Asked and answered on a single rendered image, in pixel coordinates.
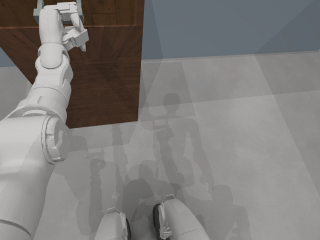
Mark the left robot forearm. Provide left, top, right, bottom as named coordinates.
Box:
left=5, top=43, right=74, bottom=125

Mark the cabinet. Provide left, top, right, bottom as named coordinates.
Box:
left=0, top=0, right=145, bottom=129

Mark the robot right thigh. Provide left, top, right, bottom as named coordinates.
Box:
left=158, top=199, right=210, bottom=240

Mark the robot left hand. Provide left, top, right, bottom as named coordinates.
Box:
left=39, top=2, right=89, bottom=52

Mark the drawer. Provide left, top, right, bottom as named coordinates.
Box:
left=0, top=0, right=135, bottom=27

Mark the robot left upper arm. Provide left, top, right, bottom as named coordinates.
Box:
left=0, top=115, right=70, bottom=240

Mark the handle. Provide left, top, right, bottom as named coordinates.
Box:
left=33, top=0, right=84, bottom=25

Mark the robot left thigh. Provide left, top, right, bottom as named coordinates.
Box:
left=94, top=212, right=128, bottom=240

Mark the robot thigh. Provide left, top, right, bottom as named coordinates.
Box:
left=158, top=199, right=210, bottom=240
left=94, top=212, right=128, bottom=240

